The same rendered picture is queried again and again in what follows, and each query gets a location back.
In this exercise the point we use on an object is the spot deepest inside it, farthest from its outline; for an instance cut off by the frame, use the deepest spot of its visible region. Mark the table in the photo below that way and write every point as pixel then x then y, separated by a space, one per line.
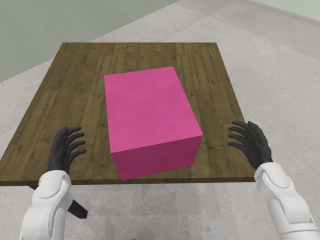
pixel 72 94

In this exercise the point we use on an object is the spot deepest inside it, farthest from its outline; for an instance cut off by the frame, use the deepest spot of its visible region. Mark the robot left forearm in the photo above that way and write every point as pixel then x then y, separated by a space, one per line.
pixel 45 219

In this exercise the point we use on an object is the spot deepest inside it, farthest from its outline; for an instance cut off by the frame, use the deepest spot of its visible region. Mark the carton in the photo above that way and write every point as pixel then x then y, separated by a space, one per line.
pixel 151 125

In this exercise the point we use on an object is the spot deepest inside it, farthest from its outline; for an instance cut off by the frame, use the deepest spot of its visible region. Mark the robot right forearm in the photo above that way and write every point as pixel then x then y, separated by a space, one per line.
pixel 289 211

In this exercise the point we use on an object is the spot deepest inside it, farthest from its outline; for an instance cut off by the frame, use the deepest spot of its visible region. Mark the robot left hand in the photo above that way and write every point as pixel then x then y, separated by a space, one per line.
pixel 60 157

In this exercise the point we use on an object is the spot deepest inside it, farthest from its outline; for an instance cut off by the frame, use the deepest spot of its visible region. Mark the robot right hand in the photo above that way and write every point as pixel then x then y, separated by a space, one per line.
pixel 255 145

